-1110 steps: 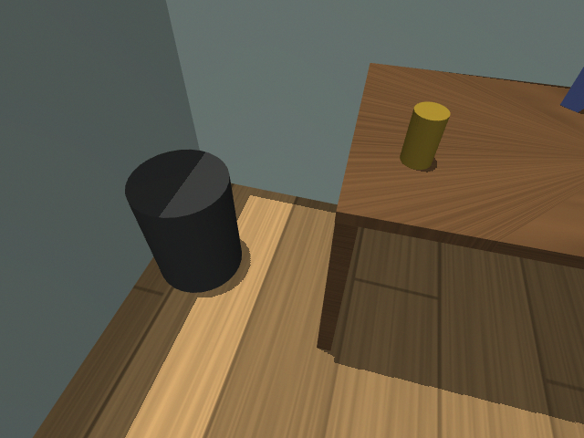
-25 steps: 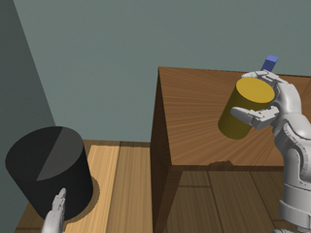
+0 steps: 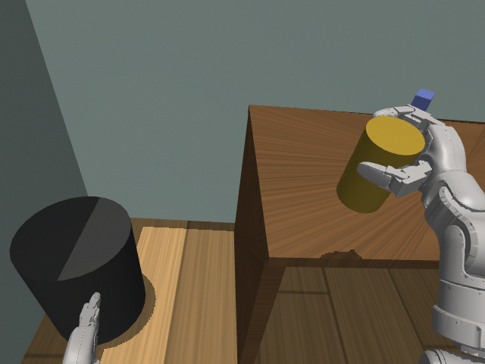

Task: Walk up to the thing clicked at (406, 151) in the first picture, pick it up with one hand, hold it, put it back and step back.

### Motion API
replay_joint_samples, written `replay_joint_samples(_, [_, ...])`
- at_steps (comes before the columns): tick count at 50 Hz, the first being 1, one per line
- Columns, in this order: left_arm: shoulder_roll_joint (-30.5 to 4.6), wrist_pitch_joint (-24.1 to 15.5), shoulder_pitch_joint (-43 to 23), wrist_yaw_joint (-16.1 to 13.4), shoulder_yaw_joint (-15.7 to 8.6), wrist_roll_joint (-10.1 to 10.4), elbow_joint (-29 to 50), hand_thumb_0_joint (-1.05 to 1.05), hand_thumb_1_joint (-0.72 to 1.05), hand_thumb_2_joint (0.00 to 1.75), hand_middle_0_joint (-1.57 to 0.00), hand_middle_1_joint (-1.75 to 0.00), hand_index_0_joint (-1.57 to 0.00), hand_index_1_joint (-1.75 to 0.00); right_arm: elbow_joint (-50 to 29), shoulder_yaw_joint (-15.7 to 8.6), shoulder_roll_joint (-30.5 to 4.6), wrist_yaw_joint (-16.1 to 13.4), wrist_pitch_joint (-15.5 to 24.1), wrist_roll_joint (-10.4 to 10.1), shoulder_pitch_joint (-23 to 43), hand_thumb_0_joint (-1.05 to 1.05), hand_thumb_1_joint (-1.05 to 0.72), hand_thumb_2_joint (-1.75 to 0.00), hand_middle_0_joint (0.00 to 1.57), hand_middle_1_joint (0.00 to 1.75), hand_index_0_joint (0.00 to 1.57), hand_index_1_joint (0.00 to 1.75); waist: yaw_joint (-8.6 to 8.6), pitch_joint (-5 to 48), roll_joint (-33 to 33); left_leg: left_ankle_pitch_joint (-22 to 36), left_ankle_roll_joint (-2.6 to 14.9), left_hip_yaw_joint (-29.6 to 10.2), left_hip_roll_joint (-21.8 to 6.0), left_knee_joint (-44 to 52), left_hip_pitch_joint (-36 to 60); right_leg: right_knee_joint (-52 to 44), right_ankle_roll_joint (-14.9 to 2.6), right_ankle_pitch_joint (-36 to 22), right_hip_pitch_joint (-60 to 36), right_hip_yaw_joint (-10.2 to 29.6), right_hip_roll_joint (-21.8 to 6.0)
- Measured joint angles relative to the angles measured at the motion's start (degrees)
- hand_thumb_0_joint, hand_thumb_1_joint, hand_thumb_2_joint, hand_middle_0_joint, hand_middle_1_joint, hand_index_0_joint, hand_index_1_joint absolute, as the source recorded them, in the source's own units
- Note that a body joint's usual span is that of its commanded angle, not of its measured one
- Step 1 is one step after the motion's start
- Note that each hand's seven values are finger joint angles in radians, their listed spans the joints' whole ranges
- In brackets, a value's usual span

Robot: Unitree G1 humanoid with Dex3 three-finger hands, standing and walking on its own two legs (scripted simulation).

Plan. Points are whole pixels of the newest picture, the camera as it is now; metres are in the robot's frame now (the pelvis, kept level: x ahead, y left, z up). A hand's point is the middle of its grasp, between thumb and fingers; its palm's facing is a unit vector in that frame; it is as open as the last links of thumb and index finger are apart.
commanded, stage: hold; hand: right
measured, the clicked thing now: (375, 167) +0.34 -0.16 +0.24
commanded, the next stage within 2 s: crouch in 1.26 s
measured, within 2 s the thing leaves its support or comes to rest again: neither
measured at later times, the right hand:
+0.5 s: hand (386, 155) +0.33 -0.16 +0.26, palm faces +0.08 +0.99 -0.06, open 10.5 cm
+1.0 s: hand (376, 151) +0.35 -0.16 +0.26, palm faces +0.09 +1.00 -0.04, open 10.5 cm
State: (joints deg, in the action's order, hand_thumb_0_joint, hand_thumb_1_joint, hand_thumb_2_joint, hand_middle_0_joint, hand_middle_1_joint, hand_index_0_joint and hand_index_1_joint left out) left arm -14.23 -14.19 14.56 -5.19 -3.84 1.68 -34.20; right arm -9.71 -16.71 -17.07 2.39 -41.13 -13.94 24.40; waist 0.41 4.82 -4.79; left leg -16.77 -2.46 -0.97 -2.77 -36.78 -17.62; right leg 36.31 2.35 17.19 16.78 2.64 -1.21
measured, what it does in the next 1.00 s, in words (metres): stands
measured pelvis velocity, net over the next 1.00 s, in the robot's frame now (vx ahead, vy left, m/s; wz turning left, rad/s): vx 0.00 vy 0.00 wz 0.01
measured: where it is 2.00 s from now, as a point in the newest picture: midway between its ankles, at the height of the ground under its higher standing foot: outside the picture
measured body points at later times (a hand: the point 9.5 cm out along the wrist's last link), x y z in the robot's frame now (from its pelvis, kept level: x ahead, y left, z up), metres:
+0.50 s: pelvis +0.00 +0.00 +0.00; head -0.05 +0.03 +0.45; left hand +0.17 +0.25 -0.06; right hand +0.32 -0.22 +0.27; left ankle +0.03 +0.15 -0.72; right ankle +0.03 -0.15 -0.72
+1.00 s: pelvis +0.00 +0.00 +0.00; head -0.04 +0.04 +0.45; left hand +0.18 +0.26 -0.06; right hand +0.34 -0.21 +0.26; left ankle +0.03 +0.15 -0.72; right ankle +0.03 -0.15 -0.72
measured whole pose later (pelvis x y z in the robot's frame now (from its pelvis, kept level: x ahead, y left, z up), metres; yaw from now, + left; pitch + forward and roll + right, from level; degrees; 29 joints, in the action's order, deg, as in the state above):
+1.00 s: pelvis +0.00 +0.00 +0.00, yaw +0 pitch -2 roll +0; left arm -14.0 -13.3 15.1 -4.5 -4.9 1.7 -33.0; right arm -6.9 -16.6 -16.5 2.0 -41.5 -13.8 25.6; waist 0.2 4.7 -4.9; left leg -16.7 -2.3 -1.2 -2.6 -36.4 -17.9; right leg 35.4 2.5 17.0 16.7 2.4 -1.4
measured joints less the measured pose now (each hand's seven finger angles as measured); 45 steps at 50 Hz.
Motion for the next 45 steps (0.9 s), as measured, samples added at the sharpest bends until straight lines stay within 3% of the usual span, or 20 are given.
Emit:
replay_joint_samples(7, [0.76,0.0,-0.36,0.71,-0.41,-0.08,0.83,-0.01,-0.54,0.05,-0.06,-0.05,-0.05,-0.05,2.06,-0.02,-0.13,0.43,-0.26,-0.22,-0.39,-0.04,0.55,-1.08,0.67,1.08,0.76,1.12,-0.32,0.25,0.21,0.21,-0.07,0.01,-0.13,0.18,-0.09,-0.32,-0.07,-0.31,0.05,0.01,0.13])
replay_joint_samples(16, [0.57,-0.43,1.64,0.46,-0.3,0.04,1.17,-0.01,-0.55,0.05,-0.05,-0.05,-0.05,-0.05,-1.1,0.11,-0.01,-0.36,1.4,0.26,-2.2,-0.04,0.55,-1.08,0.68,1.08,0.76,1.12,0.01,-0.86,0.59,0.35,-0.08,-0.19,0.03,0.02,-0.37,0.19,-0.08,-0.17,0.39,-0.17,-0.01])
replay_joint_samples(31, [0.59,-1.0,-0.58,-0.28,-0.42,-0.35,-0.35,-0.01,-0.55,0.05,-0.06,-0.05,-0.05,-0.06,1.56,0.28,-0.75,-0.33,-0.12,-0.74,1.86,-0.04,0.55,-1.08,0.67,1.08,0.76,1.12,-0.29,0.18,-0.22,0.11,-0.21,-0.05,-0.08,0.04,-0.2,0.36,-0.19,0.11,0.38,-0.04,0.09])
replay_joint_samples(45, [0.33,0.39,0.53,0.89,-0.71,0.06,-0.16,-0.01,-0.55,0.05,-0.05,-0.05,-0.05,-0.05,3.44,-0.06,-0.02,0.18,-0.78,0.37,3.36,-0.04,0.55,-1.08,0.67,1.08,0.76,1.13,-0.25,-0.23,-0.02,0.22,0.09,-0.12,0.11,0.46,-0.46,-0.62,0.09,-0.23,0.3,-0.16,-0.13])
